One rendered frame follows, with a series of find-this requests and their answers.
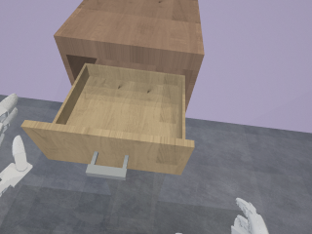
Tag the robot right hand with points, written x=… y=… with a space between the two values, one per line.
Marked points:
x=253 y=225

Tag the robot left hand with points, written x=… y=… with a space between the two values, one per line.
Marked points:
x=15 y=172

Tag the cabinet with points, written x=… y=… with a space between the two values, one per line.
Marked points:
x=152 y=35

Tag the drawer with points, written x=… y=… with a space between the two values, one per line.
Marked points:
x=118 y=111

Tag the handle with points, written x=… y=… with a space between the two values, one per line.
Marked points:
x=105 y=171

